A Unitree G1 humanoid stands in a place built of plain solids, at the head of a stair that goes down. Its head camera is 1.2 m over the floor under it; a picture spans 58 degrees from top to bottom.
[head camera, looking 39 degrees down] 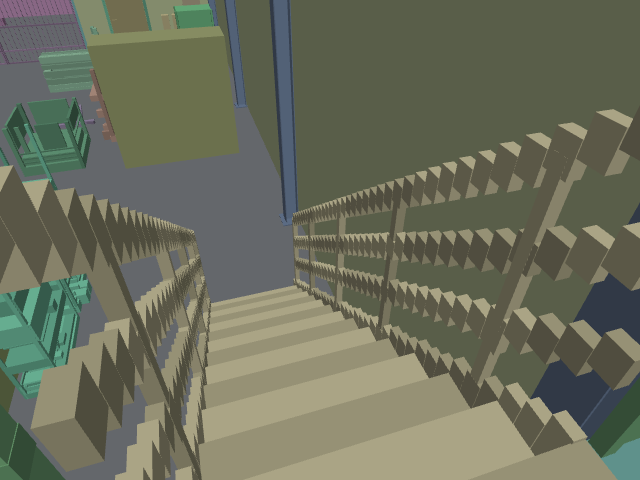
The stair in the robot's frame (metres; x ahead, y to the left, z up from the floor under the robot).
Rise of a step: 0.20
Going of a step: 0.26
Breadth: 1.14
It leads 17 degrees to the left of straight ahead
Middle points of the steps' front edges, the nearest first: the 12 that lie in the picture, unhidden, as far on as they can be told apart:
0.68 -0.12 -0.19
0.93 -0.05 -0.39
1.17 0.03 -0.59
1.42 0.11 -0.79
1.67 0.18 -0.99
1.92 0.26 -1.19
2.17 0.33 -1.39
2.41 0.41 -1.59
2.66 0.49 -1.79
2.91 0.56 -1.99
3.16 0.64 -2.19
3.41 0.72 -2.39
